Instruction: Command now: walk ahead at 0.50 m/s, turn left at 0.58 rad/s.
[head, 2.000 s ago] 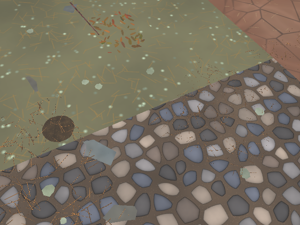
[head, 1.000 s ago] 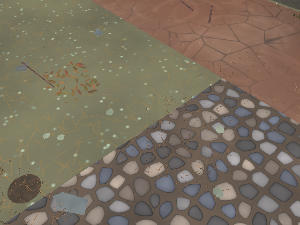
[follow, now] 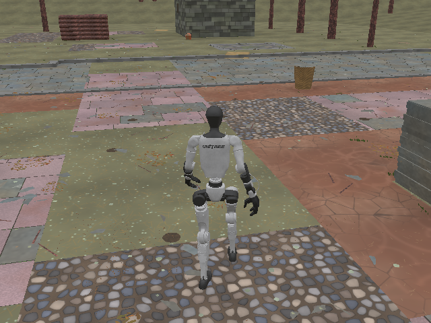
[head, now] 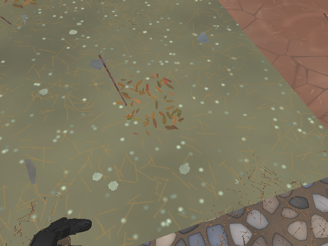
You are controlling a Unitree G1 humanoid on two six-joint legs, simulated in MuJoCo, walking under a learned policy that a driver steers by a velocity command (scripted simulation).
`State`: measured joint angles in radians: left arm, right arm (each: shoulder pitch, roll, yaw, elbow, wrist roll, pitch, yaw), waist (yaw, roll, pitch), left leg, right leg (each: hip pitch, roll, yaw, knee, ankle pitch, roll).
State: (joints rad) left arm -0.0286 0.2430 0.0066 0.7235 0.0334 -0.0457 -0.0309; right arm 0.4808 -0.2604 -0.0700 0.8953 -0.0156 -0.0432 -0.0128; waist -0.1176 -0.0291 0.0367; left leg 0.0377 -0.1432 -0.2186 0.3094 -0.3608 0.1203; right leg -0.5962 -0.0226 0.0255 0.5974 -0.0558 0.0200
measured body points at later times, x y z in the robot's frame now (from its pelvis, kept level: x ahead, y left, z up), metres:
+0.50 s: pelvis +0.26 +0.00 +0.00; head +0.30 +0.01 +0.45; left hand +0.17 +0.25 -0.13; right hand +0.54 -0.15 -0.09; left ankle +0.37 +0.15 -0.70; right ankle +0.17 -0.12 -0.73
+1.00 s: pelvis +0.51 +0.13 +0.01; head +0.53 +0.16 +0.46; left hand +0.54 +0.43 -0.10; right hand +0.64 -0.11 -0.11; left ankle +0.39 +0.13 -0.73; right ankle +0.73 +0.09 -0.68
